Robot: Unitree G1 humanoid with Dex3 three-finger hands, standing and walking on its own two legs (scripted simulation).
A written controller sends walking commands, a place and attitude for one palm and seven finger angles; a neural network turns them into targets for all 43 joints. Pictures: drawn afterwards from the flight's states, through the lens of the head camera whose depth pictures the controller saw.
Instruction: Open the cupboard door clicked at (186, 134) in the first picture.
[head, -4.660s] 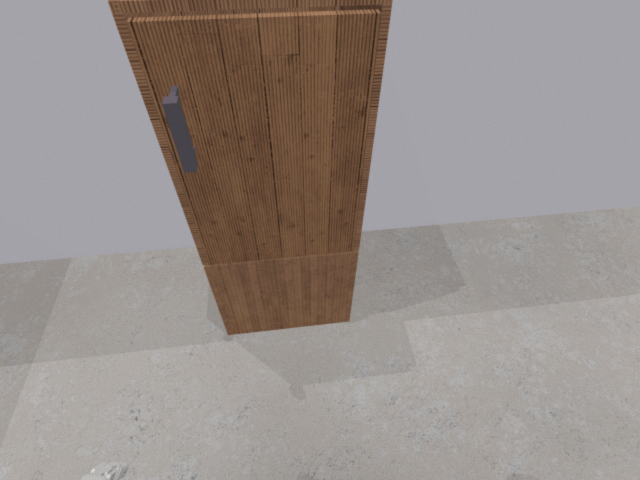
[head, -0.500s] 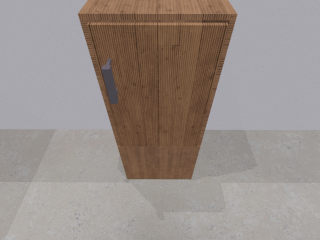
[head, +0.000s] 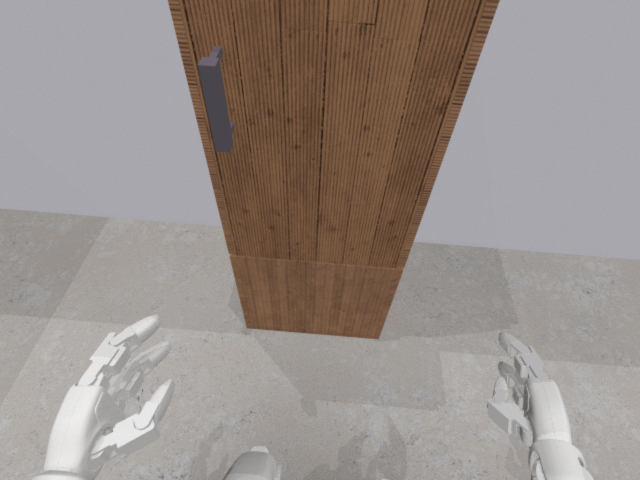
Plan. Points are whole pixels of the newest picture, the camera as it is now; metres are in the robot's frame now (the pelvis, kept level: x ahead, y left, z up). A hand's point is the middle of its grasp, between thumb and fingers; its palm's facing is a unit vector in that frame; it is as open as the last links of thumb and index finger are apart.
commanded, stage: raise the hand with hooked fingers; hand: left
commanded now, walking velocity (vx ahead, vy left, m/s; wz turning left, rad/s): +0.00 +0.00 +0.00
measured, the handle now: (220, 100) +0.59 +0.21 +0.15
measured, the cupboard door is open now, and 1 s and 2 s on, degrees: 0 0 0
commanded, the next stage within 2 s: move the hooked fingers beside the handle in 1.68 s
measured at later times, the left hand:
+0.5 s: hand (98, 345) +0.22 +0.26 +0.09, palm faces +0.04 -1.00 -0.05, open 11.6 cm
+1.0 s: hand (48, 268) +0.27 +0.30 +0.15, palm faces +0.06 -1.00 -0.05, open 13.9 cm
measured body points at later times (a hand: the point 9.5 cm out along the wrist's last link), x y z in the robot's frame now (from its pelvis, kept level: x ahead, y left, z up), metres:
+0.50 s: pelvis +0.00 +0.02 +0.02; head +0.03 +0.02 +0.47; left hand +0.22 +0.31 +0.10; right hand +0.13 -0.25 -0.06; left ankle +0.05 +0.14 -0.67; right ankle -0.01 -0.10 -0.67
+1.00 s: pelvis +0.01 +0.04 +0.05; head +0.02 +0.04 +0.50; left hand +0.26 +0.36 +0.16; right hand +0.19 -0.18 -0.02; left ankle +0.05 +0.14 -0.67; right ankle -0.01 -0.10 -0.67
